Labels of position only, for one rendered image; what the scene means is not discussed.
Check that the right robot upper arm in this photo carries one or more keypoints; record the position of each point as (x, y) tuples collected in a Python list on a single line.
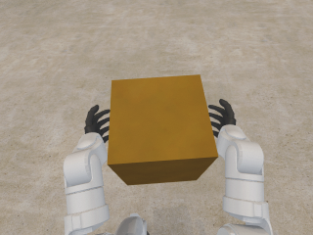
[(241, 229)]

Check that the left robot thigh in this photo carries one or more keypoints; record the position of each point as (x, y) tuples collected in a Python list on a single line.
[(132, 225)]

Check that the robot left forearm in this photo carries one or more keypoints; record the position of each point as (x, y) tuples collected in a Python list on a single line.
[(86, 205)]

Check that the left robot hand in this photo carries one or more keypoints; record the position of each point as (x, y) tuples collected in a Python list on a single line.
[(93, 125)]

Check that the robot left shin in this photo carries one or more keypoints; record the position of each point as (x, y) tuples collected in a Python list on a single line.
[(134, 214)]

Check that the right robot hand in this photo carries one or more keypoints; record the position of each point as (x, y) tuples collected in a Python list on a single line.
[(228, 116)]

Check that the robot right forearm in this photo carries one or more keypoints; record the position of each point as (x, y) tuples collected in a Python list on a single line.
[(244, 164)]

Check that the carton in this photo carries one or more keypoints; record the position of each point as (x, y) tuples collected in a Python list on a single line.
[(160, 130)]

